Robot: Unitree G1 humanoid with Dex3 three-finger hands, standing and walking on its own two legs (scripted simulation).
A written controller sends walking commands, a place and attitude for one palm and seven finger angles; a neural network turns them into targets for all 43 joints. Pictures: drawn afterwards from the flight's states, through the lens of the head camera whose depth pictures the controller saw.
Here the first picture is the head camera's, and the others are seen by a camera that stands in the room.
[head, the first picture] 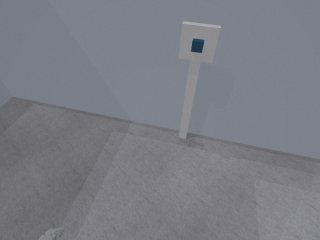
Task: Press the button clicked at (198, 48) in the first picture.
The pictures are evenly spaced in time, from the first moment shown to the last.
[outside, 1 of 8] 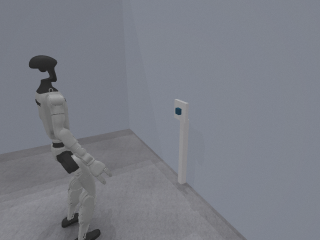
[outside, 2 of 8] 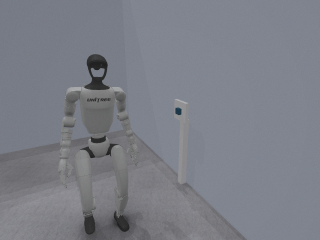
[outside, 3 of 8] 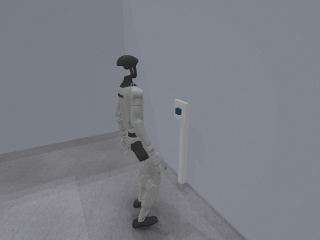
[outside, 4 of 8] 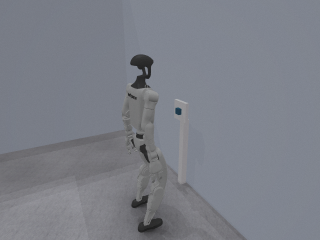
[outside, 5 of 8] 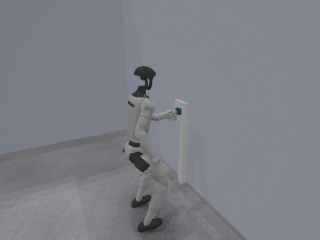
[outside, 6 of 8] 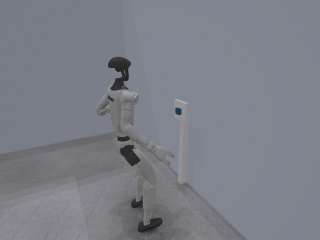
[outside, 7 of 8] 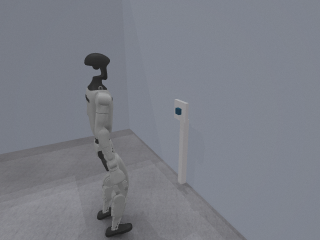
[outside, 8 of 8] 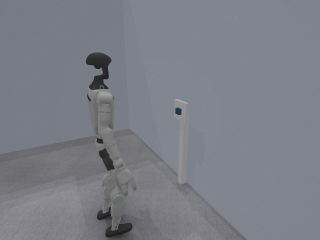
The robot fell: no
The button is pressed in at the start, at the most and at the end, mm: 0 11 0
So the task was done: yes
